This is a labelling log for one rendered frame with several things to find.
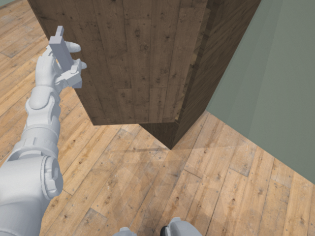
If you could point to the handle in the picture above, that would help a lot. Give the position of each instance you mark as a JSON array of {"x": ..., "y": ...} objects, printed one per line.
[{"x": 62, "y": 53}]

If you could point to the cupboard door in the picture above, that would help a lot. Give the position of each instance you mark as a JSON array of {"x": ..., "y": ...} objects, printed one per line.
[{"x": 137, "y": 53}]

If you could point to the right robot thigh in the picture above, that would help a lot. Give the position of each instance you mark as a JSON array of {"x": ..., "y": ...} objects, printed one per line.
[{"x": 181, "y": 228}]

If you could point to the left robot hand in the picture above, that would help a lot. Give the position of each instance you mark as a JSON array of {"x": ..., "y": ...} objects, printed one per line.
[{"x": 49, "y": 73}]

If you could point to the left robot forearm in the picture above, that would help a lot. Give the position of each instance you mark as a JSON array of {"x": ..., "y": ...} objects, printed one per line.
[{"x": 41, "y": 132}]

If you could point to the robot left shin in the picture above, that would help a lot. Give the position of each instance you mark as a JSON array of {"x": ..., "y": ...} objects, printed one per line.
[{"x": 124, "y": 229}]

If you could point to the left robot upper arm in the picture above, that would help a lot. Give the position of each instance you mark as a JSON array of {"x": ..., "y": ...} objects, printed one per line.
[{"x": 26, "y": 188}]

